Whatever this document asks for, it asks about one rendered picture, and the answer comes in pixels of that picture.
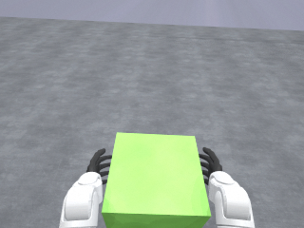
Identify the robot right hand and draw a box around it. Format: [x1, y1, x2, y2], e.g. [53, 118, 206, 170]
[199, 147, 222, 185]

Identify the right robot forearm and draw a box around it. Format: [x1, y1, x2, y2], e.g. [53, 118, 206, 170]
[208, 171, 256, 228]

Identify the left robot forearm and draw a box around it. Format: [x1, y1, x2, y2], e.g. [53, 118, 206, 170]
[59, 172, 103, 228]

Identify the robot left hand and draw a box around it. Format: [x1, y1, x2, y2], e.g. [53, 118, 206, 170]
[86, 148, 112, 185]

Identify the carton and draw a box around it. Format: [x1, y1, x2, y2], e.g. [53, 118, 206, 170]
[101, 132, 212, 228]

